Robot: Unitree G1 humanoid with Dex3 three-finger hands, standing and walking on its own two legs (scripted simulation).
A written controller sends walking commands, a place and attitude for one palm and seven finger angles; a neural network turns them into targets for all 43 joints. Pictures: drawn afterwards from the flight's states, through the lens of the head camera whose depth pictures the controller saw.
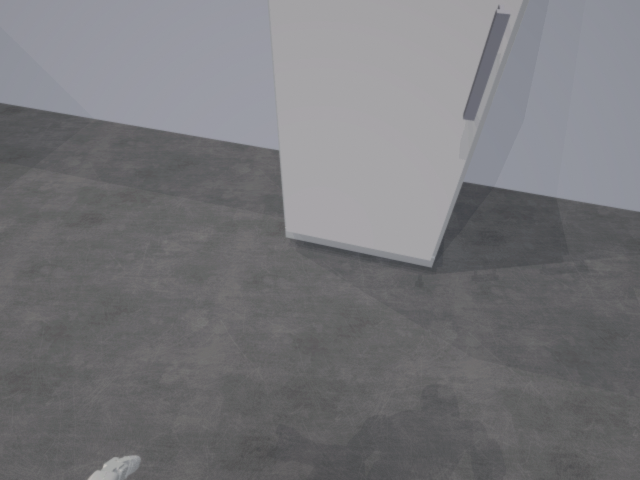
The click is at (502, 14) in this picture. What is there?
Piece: fridge door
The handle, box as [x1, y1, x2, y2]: [463, 4, 510, 120]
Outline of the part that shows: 499,4 498,8 496,9 463,113 463,118 465,119 474,119 510,14 509,10 505,10 503,8 503,5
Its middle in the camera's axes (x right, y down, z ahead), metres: +0.39 -0.41 +0.91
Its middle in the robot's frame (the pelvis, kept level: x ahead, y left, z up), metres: +0.99 -0.33 +0.09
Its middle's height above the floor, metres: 0.85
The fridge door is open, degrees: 0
